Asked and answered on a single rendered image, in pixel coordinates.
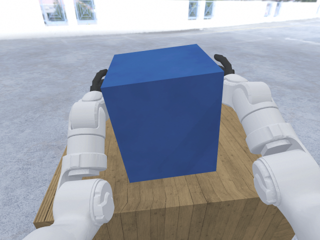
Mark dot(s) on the robot left upper arm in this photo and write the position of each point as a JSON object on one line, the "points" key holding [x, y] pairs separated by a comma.
{"points": [[81, 207]]}

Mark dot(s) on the right robot hand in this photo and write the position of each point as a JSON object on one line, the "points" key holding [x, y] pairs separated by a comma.
{"points": [[227, 66]]}

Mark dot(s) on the left robot hand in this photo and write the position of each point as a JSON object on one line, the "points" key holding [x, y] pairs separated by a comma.
{"points": [[97, 81]]}

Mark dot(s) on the carton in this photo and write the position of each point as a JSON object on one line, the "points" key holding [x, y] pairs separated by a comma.
{"points": [[165, 109]]}

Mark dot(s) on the pedestal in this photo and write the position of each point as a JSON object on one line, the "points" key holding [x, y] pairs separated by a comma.
{"points": [[217, 205]]}

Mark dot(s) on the left robot forearm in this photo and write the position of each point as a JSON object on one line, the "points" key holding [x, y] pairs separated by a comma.
{"points": [[85, 155]]}

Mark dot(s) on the robot right upper arm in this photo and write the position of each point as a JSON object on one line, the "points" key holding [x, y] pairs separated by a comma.
{"points": [[290, 180]]}

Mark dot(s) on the right robot forearm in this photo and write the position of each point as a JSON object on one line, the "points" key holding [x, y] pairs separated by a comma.
{"points": [[266, 131]]}

